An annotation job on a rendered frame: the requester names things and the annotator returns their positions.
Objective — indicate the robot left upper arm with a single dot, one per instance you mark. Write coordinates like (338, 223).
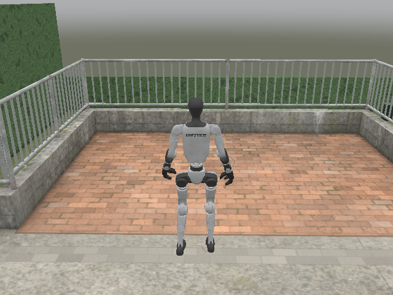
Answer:
(177, 130)

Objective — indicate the right robot forearm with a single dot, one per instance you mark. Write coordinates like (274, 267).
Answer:
(226, 163)

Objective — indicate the robot right hand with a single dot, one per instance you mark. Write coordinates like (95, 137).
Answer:
(228, 175)

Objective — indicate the left robot forearm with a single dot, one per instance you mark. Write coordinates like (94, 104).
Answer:
(167, 162)

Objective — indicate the robot left hand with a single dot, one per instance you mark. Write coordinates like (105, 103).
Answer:
(164, 173)

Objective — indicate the robot right upper arm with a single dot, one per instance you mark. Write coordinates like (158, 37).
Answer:
(215, 130)

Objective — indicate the robot left shin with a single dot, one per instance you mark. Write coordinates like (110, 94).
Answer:
(181, 222)

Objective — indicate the left robot thigh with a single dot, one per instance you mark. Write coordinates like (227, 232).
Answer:
(182, 188)

